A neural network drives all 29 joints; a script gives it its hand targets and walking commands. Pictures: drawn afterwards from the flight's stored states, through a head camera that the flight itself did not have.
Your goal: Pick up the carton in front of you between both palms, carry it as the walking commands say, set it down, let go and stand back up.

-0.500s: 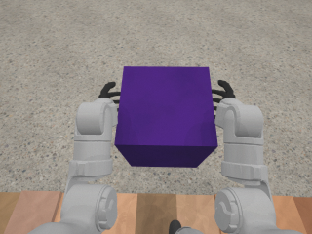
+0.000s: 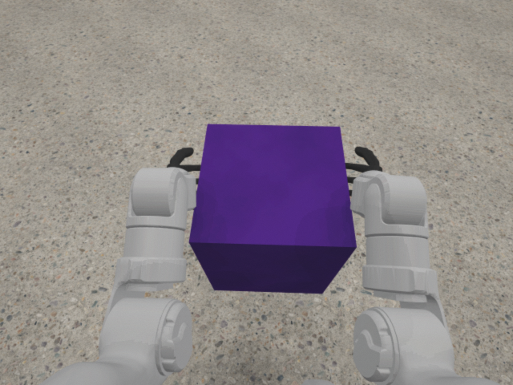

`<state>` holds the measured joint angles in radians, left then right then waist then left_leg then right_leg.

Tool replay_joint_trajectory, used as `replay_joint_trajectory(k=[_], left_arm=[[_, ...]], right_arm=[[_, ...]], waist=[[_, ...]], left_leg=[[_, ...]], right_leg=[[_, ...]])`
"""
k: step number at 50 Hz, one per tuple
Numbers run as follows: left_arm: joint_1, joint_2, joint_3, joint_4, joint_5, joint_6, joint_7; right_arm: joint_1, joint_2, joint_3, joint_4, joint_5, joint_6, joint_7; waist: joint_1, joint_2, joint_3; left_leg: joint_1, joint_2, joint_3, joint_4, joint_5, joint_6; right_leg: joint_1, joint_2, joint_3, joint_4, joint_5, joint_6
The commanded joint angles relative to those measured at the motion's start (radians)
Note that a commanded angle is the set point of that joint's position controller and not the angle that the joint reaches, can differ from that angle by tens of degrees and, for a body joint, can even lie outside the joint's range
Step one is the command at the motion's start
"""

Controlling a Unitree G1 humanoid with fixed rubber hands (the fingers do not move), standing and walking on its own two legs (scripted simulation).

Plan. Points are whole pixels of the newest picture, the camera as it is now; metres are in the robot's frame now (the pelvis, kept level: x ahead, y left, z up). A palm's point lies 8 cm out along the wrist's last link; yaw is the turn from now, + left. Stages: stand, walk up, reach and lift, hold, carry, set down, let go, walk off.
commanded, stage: carry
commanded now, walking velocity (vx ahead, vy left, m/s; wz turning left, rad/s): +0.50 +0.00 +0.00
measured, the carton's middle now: (270, 217) +0.39 -0.01 +0.01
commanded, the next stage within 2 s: none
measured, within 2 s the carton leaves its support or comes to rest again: neither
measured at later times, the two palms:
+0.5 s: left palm (220, 106) +0.68 +0.09 +0.02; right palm (339, 101) +0.71 -0.19 +0.02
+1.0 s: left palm (234, 22) +1.04 +0.07 +0.05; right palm (332, 23) +1.02 -0.21 +0.07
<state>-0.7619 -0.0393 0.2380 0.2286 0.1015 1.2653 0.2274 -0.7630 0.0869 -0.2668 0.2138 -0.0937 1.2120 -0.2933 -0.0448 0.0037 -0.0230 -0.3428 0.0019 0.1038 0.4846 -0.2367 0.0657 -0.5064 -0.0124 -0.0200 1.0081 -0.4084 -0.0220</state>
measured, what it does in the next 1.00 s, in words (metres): goes down: right foot 0.05 m lower, then left foot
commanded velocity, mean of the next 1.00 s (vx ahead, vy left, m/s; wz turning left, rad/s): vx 0.50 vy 0.00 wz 0.00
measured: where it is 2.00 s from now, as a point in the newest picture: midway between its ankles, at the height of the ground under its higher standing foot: (270, 158)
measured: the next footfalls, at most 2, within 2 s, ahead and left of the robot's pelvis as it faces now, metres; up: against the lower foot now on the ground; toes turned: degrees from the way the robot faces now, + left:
right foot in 0.26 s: +0.38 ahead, -0.11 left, -0.05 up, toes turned -3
left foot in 0.76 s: +0.71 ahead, +0.02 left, -0.05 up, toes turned +5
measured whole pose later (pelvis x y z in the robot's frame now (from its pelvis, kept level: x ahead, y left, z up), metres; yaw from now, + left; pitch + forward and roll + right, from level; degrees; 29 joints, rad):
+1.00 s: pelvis +0.67 -0.05 -0.04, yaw -2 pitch +6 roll -2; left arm -0.66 -0.10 0.25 0.12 0.15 1.25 0.20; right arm -0.67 0.14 -0.27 0.10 -0.11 1.21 -0.31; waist -0.05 0.02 -0.02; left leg -0.28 0.00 0.13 0.36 -0.19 0.08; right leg -0.59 -0.04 -0.04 0.89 -0.35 0.01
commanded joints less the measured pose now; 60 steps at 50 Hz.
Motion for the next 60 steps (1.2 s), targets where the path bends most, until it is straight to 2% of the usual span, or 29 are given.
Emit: replay_joint_trajectory(k=[1,5,8,10,12,13,14,15,16,17,18,20,22,28,33,35,36,37,38,39,40,41,43,44,48,53,57,59,60], left_arm=[[-0.838,-1.157,-0.550,-0.141,-0.467,-0.066,-0.304],[-0.761,-1.127,-0.516,-0.115,-0.426,-0.046,-0.285],[-0.753,-1.121,-0.502,-0.077,-0.409,-0.040,-0.302],[-0.769,-1.126,-0.497,-0.051,-0.412,-0.041,-0.320],[-0.740,-1.123,-0.480,-0.009,-0.411,-0.051,-0.335],[-0.738,-1.114,-0.467,0.006,-0.411,-0.057,-0.345],[-0.709,-1.106,-0.447,0.044,-0.409,-0.065,-0.354],[-0.710,-1.050,-0.411,0.057,-0.386,-0.074,-0.357],[-0.704,-1.060,-0.405,0.080,-0.382,-0.080,-0.362],[-0.707,-1.100,-0.412,0.064,-0.410,-0.090,-0.371],[-0.765,-1.124,-0.422,0.017,-0.438,-0.097,-0.379],[-0.854,-1.167,-0.461,-0.052,-0.490,-0.109,-0.383],[-0.875,-1.198,-0.489,-0.097,-0.518,-0.118,-0.377],[-0.806,-1.228,-0.551,-0.151,-0.521,-0.130,-0.371],[-0.782,-1.188,-0.602,-0.197,-0.510,-0.122,-0.361],[-0.766,-1.162,-0.613,-0.211,-0.505,-0.110,-0.354],[-0.745,-1.149,-0.618,-0.205,-0.498,-0.103,-0.352],[-0.736,-1.137,-0.622,-0.194,-0.493,-0.097,-0.353],[-0.735,-1.126,-0.630,-0.185,-0.490,-0.092,-0.355],[-0.723,-1.148,-0.623,-0.151,-0.486,-0.079,-0.361],[-0.699,-1.129,-0.600,-0.124,-0.478,-0.069,-0.361],[-0.703,-1.125,-0.593,-0.135,-0.474,-0.067,-0.358],[-0.733,-1.139,-0.574,-0.163,-0.460,-0.067,-0.352],[-0.714,-1.141,-0.562,-0.166,-0.450,-0.066,-0.349],[-0.613,-1.175,-0.567,-0.212,-0.407,-0.063,-0.334],[-0.449,-1.195,-0.637,-0.299,-0.378,-0.051,-0.327],[-0.341,-1.206,-0.720,-0.338,-0.400,-0.044,-0.352],[-0.271,-1.204,-0.744,-0.326,-0.407,-0.044,-0.372],[-0.230,-1.200,-0.744,-0.308,-0.407,-0.045,-0.382]], right_arm=[[-0.787,1.133,0.564,-0.046,0.507,0.010,0.438],[-0.698,1.131,0.528,0.022,0.479,0.029,0.444],[-0.655,1.135,0.518,0.082,0.456,0.021,0.453],[-0.644,1.133,0.516,0.104,0.448,0.011,0.456],[-0.651,1.141,0.520,0.123,0.445,0.001,0.459],[-0.652,1.142,0.520,0.133,0.444,-0.008,0.461],[-0.656,1.141,0.510,0.152,0.439,-0.012,0.464],[-0.671,1.170,0.498,0.193,0.437,-0.006,0.465],[-0.667,1.167,0.476,0.199,0.431,-0.007,0.459],[-0.697,1.163,0.483,0.162,0.434,-0.015,0.452],[-0.739,1.177,0.493,0.122,0.445,-0.024,0.444],[-0.766,1.188,0.503,0.068,0.464,-0.036,0.427],[-0.742,1.201,0.508,0.039,0.465,-0.048,0.410],[-0.660,1.205,0.558,-0.016,0.435,-0.067,0.386],[-0.659,1.177,0.629,-0.070,0.441,-0.067,0.379],[-0.654,1.148,0.645,-0.089,0.442,-0.055,0.375],[-0.640,1.134,0.646,-0.086,0.441,-0.049,0.376],[-0.626,1.121,0.642,-0.079,0.437,-0.045,0.377],[-0.617,1.096,0.629,-0.074,0.431,-0.042,0.383],[-0.597,1.064,0.612,-0.041,0.409,-0.038,0.386],[-0.541,1.057,0.593,0.009,0.398,-0.033,0.389],[-0.521,1.080,0.587,0.007,0.407,-0.028,0.399],[-0.601,1.126,0.591,-0.053,0.443,-0.016,0.418],[-0.627,1.148,0.598,-0.073,0.458,-0.009,0.426],[-0.591,1.198,0.597,-0.115,0.462,0.022,0.453],[-0.372,1.176,0.606,-0.145,0.402,0.045,0.471],[-0.194,1.151,0.663,-0.163,0.364,0.034,0.476],[-0.127,1.144,0.698,-0.175,0.360,0.025,0.477],[-0.101,1.133,0.713,-0.179,0.361,0.021,0.480]], waist=[[-0.020,0.118,-0.484],[-0.032,0.148,-0.467],[-0.042,0.109,-0.398],[-0.039,0.128,-0.369],[0.048,0.094,-0.415],[0.107,0.039,-0.441],[0.118,-0.110,-0.448],[0.073,-0.292,-0.507],[0.097,-0.325,-0.582],[0.103,-0.243,-0.534],[0.096,-0.136,-0.499],[0.088,-0.087,-0.483],[0.083,-0.087,-0.509],[0.109,-0.093,-0.514],[0.133,-0.096,-0.446],[0.114,-0.127,-0.463],[0.069,-0.161,-0.505],[0.002,-0.141,-0.548],[-0.035,-0.055,-0.583],[-0.002,0.177,-0.707],[-0.034,0.237,-0.772],[-0.033,0.167,-0.724],[-0.019,0.027,-0.578],[-0.005,0.017,-0.548],[0.016,0.083,-0.492],[0.019,0.162,-0.421],[0.011,0.178,-0.367],[0.032,0.141,-0.402],[0.046,0.106,-0.452]], left_leg=[[0.554,0.245,-0.307,-0.090,0.430,0.127],[0.609,0.202,-0.203,-0.035,0.576,0.101],[0.514,0.141,-0.121,-0.028,0.467,0.056],[0.424,0.136,-0.089,0.023,0.430,0.035],[0.325,0.105,-0.033,0.238,0.478,-0.006],[0.182,0.073,-0.011,0.437,0.376,-0.021],[-0.047,0.007,-0.009,0.608,-0.080,-0.035],[-0.275,-0.059,-0.074,0.789,-0.359,-0.058],[-0.392,-0.058,-0.110,0.918,-0.360,-0.057],[-0.433,-0.011,-0.123,0.884,-0.324,-0.046],[-0.427,0.020,-0.140,0.827,-0.221,-0.038],[-0.394,0.058,-0.135,0.762,-0.165,-0.044],[-0.388,0.061,-0.111,0.714,-0.155,-0.047],[-0.530,0.055,-0.053,0.540,0.006,-0.039],[-0.389,-0.033,0.057,0.165,0.234,-0.015],[-0.160,-0.097,0.114,0.012,0.319,0.007],[0.007,-0.096,0.108,-0.029,0.347,0.021],[0.206,-0.070,0.102,-0.109,0.423,0.033],[0.442,0.061,-0.042,-0.059,0.541,0.047],[0.813,0.365,-0.424,0.117,0.964,0.215],[0.931,0.415,-0.658,0.030,0.674,0.345],[0.883,0.370,-0.597,-0.013,0.503,0.307],[0.689,0.320,-0.462,-0.079,0.481,0.195],[0.601,0.306,-0.426,-0.114,0.433,0.165],[0.480,0.271,-0.283,-0.195,0.414,0.134],[0.463,0.209,-0.104,-0.203,0.534,0.064],[0.469,0.185,-0.032,-0.145,0.576,0.028],[0.359,0.154,0.037,0.028,0.587,-0.019],[0.222,0.141,0.055,0.165,0.438,-0.052]], right_leg=[[-0.223,0.004,-0.024,-0.115,0.029,0.013],[-0.256,-0.010,-0.034,-0.310,0.346,0.012],[-0.102,0.010,-0.063,-0.580,0.593,0.006],[0.045,0.008,-0.079,-0.618,0.682,-0.024],[0.311,0.014,-0.120,-0.625,0.679,-0.038],[0.500,-0.011,-0.101,-0.591,0.601,-0.026],[0.669,-0.112,0.035,-0.455,0.763,-0.008],[0.866,-0.302,0.329,-0.406,1.014,-0.112],[0.902,-0.374,0.509,-0.482,0.594,-0.248],[0.788,-0.330,0.520,-0.567,0.349,-0.244],[0.700,-0.292,0.473,-0.602,0.333,-0.218],[0.602,-0.282,0.395,-0.608,0.447,-0.221],[0.591,-0.253,0.318,-0.605,0.464,-0.222],[0.737,-0.205,0.186,-0.541,0.833,-0.187],[0.762,-0.121,0.057,-0.518,1.061,-0.117],[0.706,-0.099,-0.001,-0.443,1.210,-0.080],[0.667,-0.110,-0.023,-0.354,1.244,-0.057],[0.589,-0.100,-0.075,-0.218,1.174,-0.033],[0.386,-0.071,-0.069,-0.047,0.817,-0.025],[0.034,0.031,-0.003,0.187,-0.023,0.014],[-0.201,0.099,0.057,0.440,-0.197,0.031],[-0.271,0.041,0.086,0.444,-0.135,0.007],[-0.270,-0.021,0.060,0.246,-0.025,0.002],[-0.218,-0.034,0.051,0.168,0.012,0.010],[-0.121,-0.026,-0.025,-0.122,0.030,0.040],[-0.054,-0.012,-0.113,-0.419,0.287,0.049],[0.047,0.005,-0.173,-0.588,0.401,0.043],[0.303,0.024,-0.221,-0.653,0.389,0.021],[0.497,-0.049,-0.140,-0.618,0.323,-0.006]])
